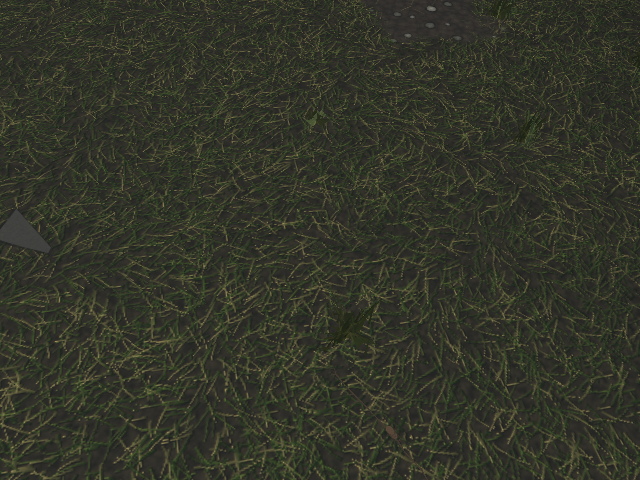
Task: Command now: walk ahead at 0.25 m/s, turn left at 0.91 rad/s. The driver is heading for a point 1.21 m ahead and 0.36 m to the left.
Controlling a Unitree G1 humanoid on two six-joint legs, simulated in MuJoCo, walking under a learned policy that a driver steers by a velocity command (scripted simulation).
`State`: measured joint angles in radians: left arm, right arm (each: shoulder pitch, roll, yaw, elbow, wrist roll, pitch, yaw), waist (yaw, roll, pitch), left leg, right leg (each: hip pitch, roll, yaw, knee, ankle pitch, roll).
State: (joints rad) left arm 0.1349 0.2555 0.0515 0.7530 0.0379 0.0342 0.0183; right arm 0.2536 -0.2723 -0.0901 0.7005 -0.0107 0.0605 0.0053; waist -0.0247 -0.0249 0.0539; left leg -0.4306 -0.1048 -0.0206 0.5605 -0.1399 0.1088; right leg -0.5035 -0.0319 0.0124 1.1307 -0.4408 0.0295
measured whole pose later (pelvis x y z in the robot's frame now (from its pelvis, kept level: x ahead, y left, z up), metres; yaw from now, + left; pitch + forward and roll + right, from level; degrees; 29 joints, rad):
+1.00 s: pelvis +0.39 +0.33 +0.00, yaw +21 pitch +1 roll +1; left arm 0.14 0.29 0.05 0.77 0.01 -0.01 -0.08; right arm 0.50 -0.26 -0.03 0.89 -0.02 -0.10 0.00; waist -0.04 -0.03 0.02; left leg 0.17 -0.05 0.25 0.22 -0.40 0.02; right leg -0.83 -0.07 -0.10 1.06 0.01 -0.11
